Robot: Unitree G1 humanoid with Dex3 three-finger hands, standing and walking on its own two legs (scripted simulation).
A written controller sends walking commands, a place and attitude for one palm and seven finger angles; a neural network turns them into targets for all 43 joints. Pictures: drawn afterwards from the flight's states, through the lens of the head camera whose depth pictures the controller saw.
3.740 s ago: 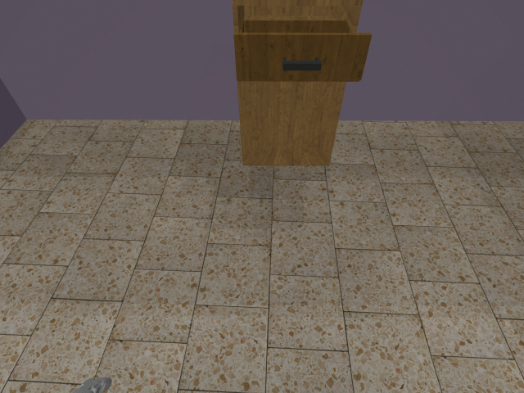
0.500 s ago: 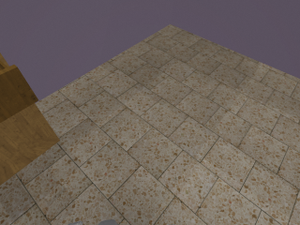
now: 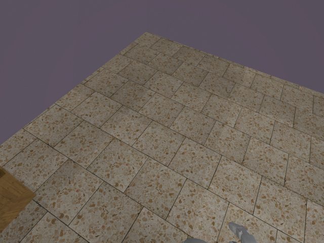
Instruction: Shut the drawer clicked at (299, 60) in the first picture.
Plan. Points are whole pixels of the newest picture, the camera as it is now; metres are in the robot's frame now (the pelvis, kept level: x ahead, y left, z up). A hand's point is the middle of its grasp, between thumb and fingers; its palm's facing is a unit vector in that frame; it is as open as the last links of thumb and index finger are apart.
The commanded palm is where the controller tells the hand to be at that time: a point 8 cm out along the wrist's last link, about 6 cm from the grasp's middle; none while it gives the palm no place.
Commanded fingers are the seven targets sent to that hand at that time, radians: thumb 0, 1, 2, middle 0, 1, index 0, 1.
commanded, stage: turn to face it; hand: left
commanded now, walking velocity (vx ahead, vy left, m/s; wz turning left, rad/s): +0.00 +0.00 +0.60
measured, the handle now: out of the picture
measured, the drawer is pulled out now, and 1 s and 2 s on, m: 0.29 0.29 0.29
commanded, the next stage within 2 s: none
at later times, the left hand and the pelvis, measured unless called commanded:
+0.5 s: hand out of the picture +0.07 +0.17 -0.14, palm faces +0.23 -0.94 -0.26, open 7.3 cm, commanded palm none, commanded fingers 0.00 0.90 0.90 -0.20 -0.30 -0.20 -0.30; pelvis +0.01 -0.03 +0.01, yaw +14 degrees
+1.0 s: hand out of the picture -0.08 +0.22 -0.16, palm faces +0.53 -0.80 -0.26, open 7.3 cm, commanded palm none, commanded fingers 0.00 0.90 0.90 -0.20 -0.30 -0.20 -0.30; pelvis -0.03 -0.01 +0.00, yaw +31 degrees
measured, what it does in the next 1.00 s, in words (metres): steps on the spot, turning left: right foot, then left foot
